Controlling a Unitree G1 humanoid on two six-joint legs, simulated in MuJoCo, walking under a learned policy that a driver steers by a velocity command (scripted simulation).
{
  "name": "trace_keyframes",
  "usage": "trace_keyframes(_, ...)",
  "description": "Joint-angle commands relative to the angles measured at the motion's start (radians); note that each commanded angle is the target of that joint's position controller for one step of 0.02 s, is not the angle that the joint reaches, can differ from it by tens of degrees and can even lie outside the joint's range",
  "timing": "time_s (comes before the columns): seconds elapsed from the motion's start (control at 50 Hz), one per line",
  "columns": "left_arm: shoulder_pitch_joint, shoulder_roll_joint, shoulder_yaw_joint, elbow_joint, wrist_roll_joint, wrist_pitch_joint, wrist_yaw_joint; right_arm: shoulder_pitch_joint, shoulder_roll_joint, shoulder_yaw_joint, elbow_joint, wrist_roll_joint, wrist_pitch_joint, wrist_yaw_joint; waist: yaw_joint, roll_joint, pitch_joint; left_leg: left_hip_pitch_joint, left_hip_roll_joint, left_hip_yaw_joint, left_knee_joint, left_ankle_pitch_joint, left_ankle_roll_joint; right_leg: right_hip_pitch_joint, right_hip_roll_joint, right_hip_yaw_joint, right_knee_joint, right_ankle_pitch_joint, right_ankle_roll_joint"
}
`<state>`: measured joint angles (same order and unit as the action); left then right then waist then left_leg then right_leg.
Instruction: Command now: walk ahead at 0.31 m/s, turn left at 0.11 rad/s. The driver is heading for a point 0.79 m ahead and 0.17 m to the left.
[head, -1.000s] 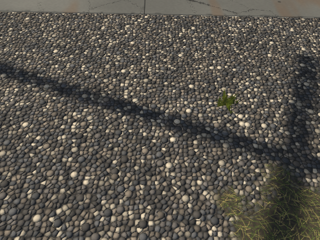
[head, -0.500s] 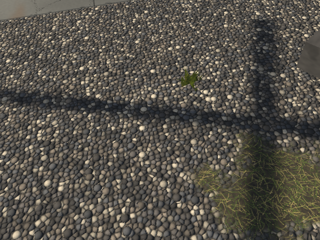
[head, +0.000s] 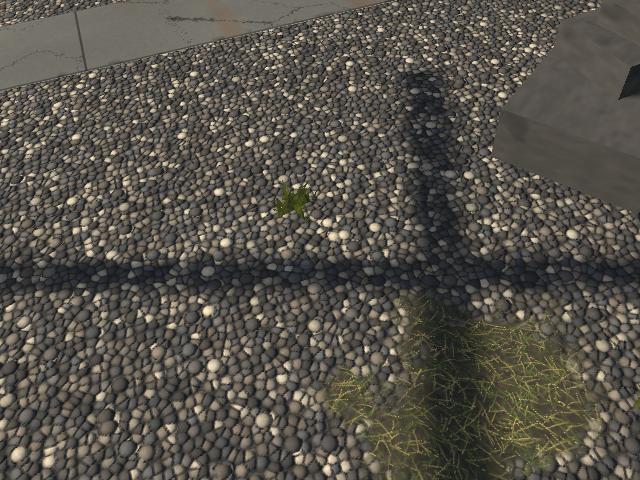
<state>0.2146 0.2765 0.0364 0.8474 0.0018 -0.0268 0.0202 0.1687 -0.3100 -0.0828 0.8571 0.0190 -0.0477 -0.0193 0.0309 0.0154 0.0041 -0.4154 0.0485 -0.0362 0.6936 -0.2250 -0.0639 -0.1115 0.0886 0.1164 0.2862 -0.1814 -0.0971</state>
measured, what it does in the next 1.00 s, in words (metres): walks ahead: left foot, then right foot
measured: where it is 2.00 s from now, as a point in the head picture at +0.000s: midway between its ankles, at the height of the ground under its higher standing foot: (250, 385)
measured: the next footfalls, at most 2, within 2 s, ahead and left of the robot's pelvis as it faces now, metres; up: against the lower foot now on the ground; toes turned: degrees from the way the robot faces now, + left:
left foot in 0.24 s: +0.17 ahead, +0.19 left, +0.00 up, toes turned +9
right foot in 0.72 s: +0.56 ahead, +0.11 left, +0.00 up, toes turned +17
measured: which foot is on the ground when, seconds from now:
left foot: up 0.00-0.22, down 0.24-0.72, up 0.74-1.00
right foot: down 0.00-0.24, up 0.26-0.70, down 0.72-1.00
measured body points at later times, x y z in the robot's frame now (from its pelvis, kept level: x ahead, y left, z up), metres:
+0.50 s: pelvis +0.20 +0.12 +0.00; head +0.23 +0.15 +0.45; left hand +0.30 +0.43 -0.11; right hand +0.32 -0.13 -0.11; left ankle +0.13 +0.18 -0.75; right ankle +0.38 -0.02 -0.69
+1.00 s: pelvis +0.51 +0.18 -0.01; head +0.54 +0.19 +0.44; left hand +0.50 +0.47 -0.12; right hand +0.75 -0.03 -0.09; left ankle +0.58 +0.37 -0.69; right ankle +0.52 +0.10 -0.75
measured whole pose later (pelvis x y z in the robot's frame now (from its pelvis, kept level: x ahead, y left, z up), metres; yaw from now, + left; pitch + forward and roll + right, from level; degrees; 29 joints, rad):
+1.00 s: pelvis +0.51 +0.18 -0.01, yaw +10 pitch +1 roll -1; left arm 0.35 0.28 0.05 0.76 -0.02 -0.06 -0.01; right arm 0.13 -0.30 -0.02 0.67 -0.02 -0.10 0.00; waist 0.06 0.03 0.04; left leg -0.62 0.08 -0.09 0.86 -0.22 -0.05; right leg -0.17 0.13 0.09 0.31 -0.15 -0.09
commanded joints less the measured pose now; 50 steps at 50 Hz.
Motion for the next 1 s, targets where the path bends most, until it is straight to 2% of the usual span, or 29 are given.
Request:
trace_keyframes(0.02, 0.055, 0.204, 0.052, -0.024, -0.001, -0.023, -0.001, -0.150, -0.080, -0.002, -0.101, 0.008, -0.042, 0.017, 0.072, -0.119, 0.053, -0.190, 0.029, -0.002, -0.046, -0.004, 0.032, 0.122, -0.331, 0.255, -0.161, -0.243, -0.140)
trace_keyframes(0.16, 0.081, 0.213, 0.063, -0.014, -0.014, -0.028, -0.016, -0.155, -0.074, 0.020, -0.124, 0.019, -0.054, 0.047, 0.054, -0.093, 0.069, -0.115, 0.015, 0.045, -0.120, -0.004, 0.100, 0.127, -0.348, 0.115, -0.144, -0.082, -0.125)
trace_keyframes(0.2, 0.053, 0.218, 0.066, -0.024, -0.022, -0.023, -0.019, -0.088, -0.081, 0.018, -0.110, 0.014, -0.050, 0.052, -0.002, -0.087, 0.040, 0.035, -0.022, 0.091, -0.172, 0.044, 0.127, 0.063, -0.325, 0.039, -0.059, 0.066, -0.093)
trace_keyframes(0.22, 0.042, 0.210, 0.063, -0.032, -0.021, -0.023, -0.019, -0.005, -0.104, 0.004, -0.086, 0.013, -0.045, 0.050, -0.048, -0.078, -0.004, 0.175, -0.059, 0.113, -0.187, 0.056, 0.144, 0.008, -0.294, -0.010, 0.048, 0.230, -0.067)
trace_keyframes(0.24, 0.040, 0.176, 0.051, -0.040, -0.012, -0.026, -0.017, 0.131, -0.158, -0.022, -0.052, 0.020, -0.041, 0.043, -0.110, -0.031, -0.084, 0.365, -0.050, 0.060, -0.205, 0.045, 0.179, -0.072, -0.235, -0.087, 0.261, 0.343, -0.022)
trace_keyframes(0.26, 0.016, 0.113, 0.025, -0.096, 0.015, -0.038, -0.013, 0.277, -0.264, -0.049, -0.040, 0.016, -0.036, 0.033, -0.153, 0.171, -0.173, 0.582, 0.183, -0.329, -0.305, -0.083, 0.288, -0.316, -0.131, -0.190, 0.645, 0.124, 0.062)
trace_keyframes(0.28, 0.035, 0.081, 0.013, -0.127, 0.015, -0.070, -0.018, 0.299, -0.278, -0.042, -0.041, 0.010, -0.045, 0.045, -0.122, 0.297, -0.203, 0.730, 0.309, -0.738, -0.446, -0.236, 0.404, -0.615, -0.006, -0.089, 0.838, -0.382, 0.087)
trace_keyframes(0.3, -0.001, 0.171, 0.031, -0.125, -0.021, -0.094, -0.032, 0.246, -0.193, -0.020, -0.058, 0.010, -0.049, 0.048, -0.126, 0.169, -0.097, 0.682, 0.302, -0.675, -0.469, -0.299, 0.383, -0.729, -0.085, -0.018, 0.916, -0.332, 0.071)
trace_keyframes(0.32, -0.022, 0.193, 0.036, -0.125, -0.034, -0.109, -0.041, 0.197, -0.162, -0.012, -0.078, 0.001, -0.050, 0.049, -0.109, 0.123, -0.024, 0.605, 0.256, -0.552, -0.469, -0.224, 0.354, -0.737, -0.126, -0.030, 0.895, -0.238, 0.053)
trace_keyframes(0.34, -0.028, 0.186, 0.036, -0.119, -0.019, -0.114, -0.040, 0.155, -0.148, -0.007, -0.099, -0.005, -0.047, 0.050, -0.088, 0.051, 0.004, 0.533, 0.213, -0.467, -0.473, -0.125, 0.334, -0.705, -0.158, -0.037, 0.844, -0.165, 0.056)
trace_keyframes(0.36, -0.037, 0.188, 0.042, -0.121, 0.003, -0.113, -0.039, 0.127, -0.136, 0.000, -0.117, -0.009, -0.045, 0.050, -0.069, 0.032, 0.027, 0.469, 0.183, -0.407, -0.485, -0.007, 0.324, -0.664, -0.176, -0.039, 0.777, -0.111, 0.068)
trace_keyframes(0.38, -0.035, 0.180, 0.044, -0.125, 0.012, -0.107, -0.042, 0.110, -0.131, 0.004, -0.128, -0.013, -0.042, 0.046, -0.048, 0.049, 0.026, 0.418, 0.159, -0.363, -0.498, 0.096, 0.320, -0.613, -0.182, -0.041, 0.735, -0.074, 0.082)
trace_keyframes(0.42, -0.038, 0.153, 0.042, -0.134, 0.019, -0.094, -0.041, 0.108, -0.149, -0.002, -0.137, -0.007, -0.039, 0.035, -0.033, 0.057, 0.020, 0.363, 0.125, -0.289, -0.505, 0.282, 0.323, -0.576, -0.163, -0.069, 0.665, -0.015, 0.120)
trace_keyframes(0.46, -0.105, 0.131, 0.036, -0.167, 0.017, -0.087, -0.035, 0.128, -0.166, -0.009, -0.135, -0.003, -0.035, 0.019, -0.043, 0.049, 0.037, 0.301, 0.085, -0.229, -0.507, 0.371, 0.307, -0.555, -0.139, -0.087, 0.532, 0.086, 0.149)
trace_keyframes(0.52, -0.211, 0.082, 0.019, -0.207, 0.008, -0.092, -0.040, 0.177, -0.161, -0.010, -0.124, 0.003, -0.027, 0.002, -0.080, 0.065, 0.043, 0.236, 0.035, -0.176, -0.498, 0.344, 0.260, -0.456, -0.094, -0.108, 0.309, 0.265, 0.158)
trace_keyframes(0.58, -0.281, 0.073, 0.012, -0.229, -0.004, -0.105, -0.058, 0.246, -0.139, -0.002, -0.094, 0.005, -0.029, -0.004, -0.117, 0.070, 0.054, 0.281, 0.073, -0.190, -0.513, 0.292, 0.244, -0.413, -0.091, -0.107, 0.205, 0.397, 0.129)
trace_keyframes(0.64, -0.301, 0.099, 0.018, -0.245, -0.011, -0.109, -0.068, 0.264, -0.137, -0.002, -0.074, -0.005, -0.022, -0.006, -0.109, 0.085, 0.066, 0.426, 0.130, -0.186, -0.461, 0.393, 0.235, -0.455, -0.096, -0.107, 0.163, 0.317, 0.074)
trace_keyframes(0.68, -0.236, 0.131, 0.031, -0.235, -0.011, -0.107, -0.067, 0.255, -0.155, -0.007, -0.075, -0.011, -0.011, -0.008, -0.072, 0.104, 0.015, 0.519, 0.142, -0.164, -0.352, 0.708, 0.219, -0.398, -0.062, -0.140, 0.179, 0.187, 0.029)
trace_keyframes(0.7, -0.144, 0.160, 0.046, -0.213, -0.012, -0.104, -0.063, 0.246, -0.163, -0.007, -0.078, -0.019, -0.002, -0.008, -0.025, 0.118, -0.059, 0.549, 0.127, -0.142, -0.225, 0.918, 0.209, -0.294, -0.029, -0.169, 0.189, 0.139, -0.003)
trace_keyframes(0.72, -0.002, 0.186, 0.058, -0.183, -0.011, -0.099, -0.060, 0.216, -0.162, 0.000, -0.089, -0.025, 0.007, -0.009, 0.057, 0.109, -0.157, 0.493, 0.097, -0.102, -0.036, 0.980, 0.185, -0.093, -0.052, -0.156, 0.181, 0.196, -0.047)
trace_keyframes(0.74, 0.155, 0.244, 0.068, -0.161, 0.004, -0.092, -0.057, 0.250, -0.115, 0.019, -0.109, -0.049, 0.004, -0.010, 0.086, -0.018, -0.311, 0.264, 0.046, -0.093, 0.254, 0.694, 0.163, 0.248, -0.228, 0.073, 0.257, 0.282, -0.135)
trace_keyframes(0.76, 0.220, 0.273, 0.082, -0.127, -0.009, -0.086, -0.067, 0.386, -0.023, 0.046, -0.103, -0.034, -0.011, 0.007, 0.023, -0.311, -0.426, -0.132, -0.143, -0.053, 0.619, -0.210, 0.077, 0.572, -0.442, 0.572, 0.159, 0.043, -0.316)
trace_keyframes(0.78, 0.212, 0.177, 0.062, -0.128, -0.036, -0.082, -0.066, 0.294, -0.114, 0.035, -0.113, -0.020, -0.034, 0.015, 0.066, -0.212, -0.353, -0.256, -0.111, -0.127, 0.691, -0.308, 0.090, 0.544, -0.409, 0.663, 0.050, -0.130, -0.271)
trace_keyframes(0.8, 0.127, 0.154, 0.054, -0.147, -0.030, -0.074, -0.056, 0.156, -0.151, 0.025, -0.158, 0.009, -0.056, 0.026, 0.068, -0.135, -0.173, -0.325, -0.056, -0.121, 0.670, -0.225, 0.098, 0.395, -0.383, 0.523, 0.015, -0.133, -0.226)
trace_keyframes(0.82, 0.080, 0.152, 0.052, -0.163, -0.014, -0.069, -0.052, 0.077, -0.141, 0.031, -0.177, 0.002, -0.074, 0.028, 0.052, -0.018, -0.082, -0.305, -0.026, -0.100, 0.611, -0.169, 0.102, 0.241, -0.342, 0.438, -0.013, -0.031, -0.205)
trace_keyframes(0.84, 0.054, 0.150, 0.051, -0.172, -0.006, -0.068, -0.051, 0.055, -0.129, 0.028, -0.187, -0.014, -0.083, 0.028, 0.018, 0.028, -0.024, -0.286, -0.005, -0.085, 0.541, -0.138, 0.093, 0.136, -0.310, 0.382, -0.033, 0.084, -0.203)
trace_keyframes(0.86, 0.043, 0.143, 0.047, -0.178, 0.005, -0.068, -0.047, 0.072, -0.120, 0.027, -0.190, -0.025, -0.083, 0.028, -0.015, 0.005, -0.025, -0.234, 0.016, -0.085, 0.495, -0.116, 0.084, 0.073, -0.282, 0.341, -0.054, 0.161, -0.202)
trace_keyframes(0.92, 0.034, 0.142, 0.049, -0.184, -0.016, -0.062, -0.035, 0.099, -0.084, 0.036, -0.201, -0.038, -0.068, 0.024, -0.053, -0.055, -0.015, -0.188, 0.036, -0.050, 0.334, -0.117, 0.034, -0.048, -0.248, 0.255, -0.091, 0.248, -0.215)
trace_keyframes(1.0, 0.075, 0.190, 0.068, -0.174, -0.025, -0.048, -0.013, -0.062, -0.039, 0.058, -0.252, -0.040, -0.066, 0.023, -0.002, -0.069, 0.017, -0.079, -0.003, -0.009, 0.022, 0.158, -0.006, -0.207, -0.171, 0.144, -0.097, 0.192, -0.157)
